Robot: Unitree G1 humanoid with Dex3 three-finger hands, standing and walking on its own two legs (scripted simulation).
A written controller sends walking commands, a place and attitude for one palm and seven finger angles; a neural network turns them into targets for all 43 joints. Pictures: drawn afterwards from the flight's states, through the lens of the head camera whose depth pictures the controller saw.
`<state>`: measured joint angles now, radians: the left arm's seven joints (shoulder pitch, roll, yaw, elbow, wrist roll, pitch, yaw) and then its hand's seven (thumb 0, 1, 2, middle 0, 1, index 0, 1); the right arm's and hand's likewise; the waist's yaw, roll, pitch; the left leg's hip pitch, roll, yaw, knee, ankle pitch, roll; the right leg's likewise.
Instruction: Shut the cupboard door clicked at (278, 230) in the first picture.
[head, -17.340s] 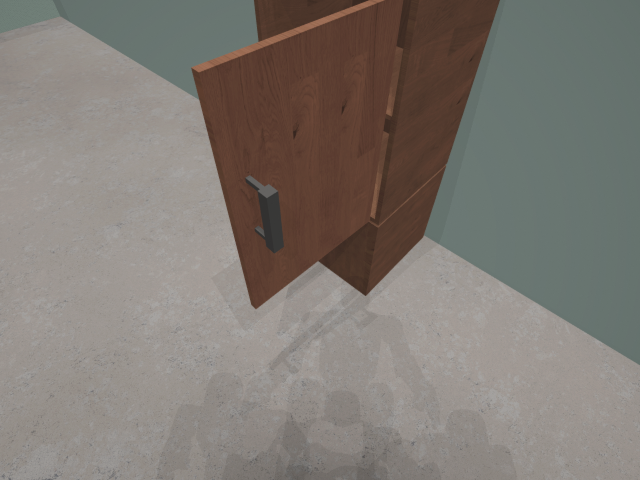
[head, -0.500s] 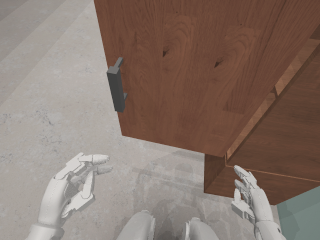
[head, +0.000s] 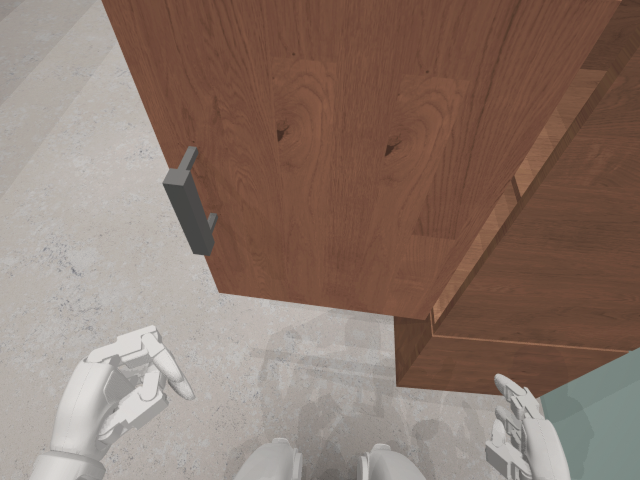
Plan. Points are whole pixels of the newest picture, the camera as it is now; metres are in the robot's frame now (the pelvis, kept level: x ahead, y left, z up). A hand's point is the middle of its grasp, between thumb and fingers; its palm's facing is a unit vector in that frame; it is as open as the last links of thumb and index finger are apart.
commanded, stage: raise the hand and make a fist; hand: left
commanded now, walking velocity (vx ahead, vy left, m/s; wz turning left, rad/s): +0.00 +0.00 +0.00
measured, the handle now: (197, 203) +0.44 +0.20 +0.07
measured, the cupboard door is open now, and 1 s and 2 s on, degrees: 87 87 87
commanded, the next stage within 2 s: bring the fist close to the handle in 0.82 s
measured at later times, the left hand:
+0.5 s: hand (150, 369) +0.22 +0.19 +0.08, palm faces -0.07 -1.00 -0.04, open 3.1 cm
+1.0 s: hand (149, 370) +0.22 +0.19 +0.07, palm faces -0.06 -1.00 -0.04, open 3.1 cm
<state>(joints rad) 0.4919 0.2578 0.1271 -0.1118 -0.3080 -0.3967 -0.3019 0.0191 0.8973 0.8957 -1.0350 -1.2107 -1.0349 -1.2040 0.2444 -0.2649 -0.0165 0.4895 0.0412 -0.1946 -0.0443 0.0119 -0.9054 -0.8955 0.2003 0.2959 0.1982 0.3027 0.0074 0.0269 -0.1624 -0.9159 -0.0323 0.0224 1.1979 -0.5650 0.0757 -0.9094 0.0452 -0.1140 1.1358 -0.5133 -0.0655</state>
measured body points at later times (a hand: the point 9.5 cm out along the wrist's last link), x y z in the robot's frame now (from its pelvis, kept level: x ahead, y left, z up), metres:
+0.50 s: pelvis +0.00 +0.01 +0.02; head +0.05 +0.01 +0.46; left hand +0.22 +0.25 +0.08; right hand +0.18 -0.22 -0.05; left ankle +0.01 +0.07 -0.64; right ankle +0.02 -0.09 -0.64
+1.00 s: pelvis +0.00 +0.01 +0.02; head +0.05 +0.01 +0.46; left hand +0.22 +0.25 +0.08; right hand +0.19 -0.22 -0.05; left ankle +0.01 +0.07 -0.64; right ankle +0.02 -0.09 -0.64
